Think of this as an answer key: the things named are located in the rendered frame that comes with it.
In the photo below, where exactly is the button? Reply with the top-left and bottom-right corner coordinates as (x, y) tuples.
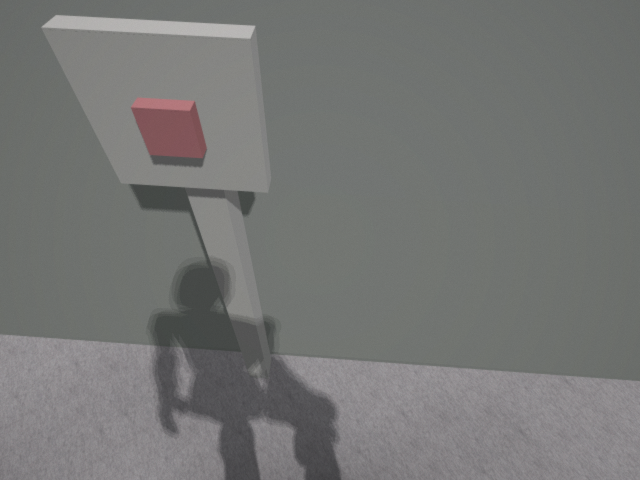
(131, 98), (207, 158)

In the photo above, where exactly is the panel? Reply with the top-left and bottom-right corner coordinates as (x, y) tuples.
(41, 15), (271, 379)

